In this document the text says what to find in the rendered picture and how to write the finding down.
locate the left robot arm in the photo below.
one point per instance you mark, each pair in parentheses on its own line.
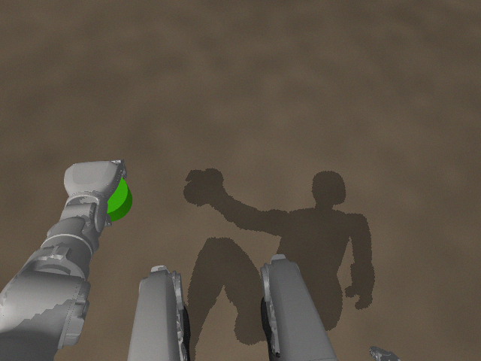
(43,307)

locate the tin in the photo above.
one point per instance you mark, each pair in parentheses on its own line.
(120,202)

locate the left robot hand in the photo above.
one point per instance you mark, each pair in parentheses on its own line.
(100,177)

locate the right robot foot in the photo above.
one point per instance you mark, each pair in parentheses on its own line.
(268,332)

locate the right robot hand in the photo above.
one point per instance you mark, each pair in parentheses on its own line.
(379,354)

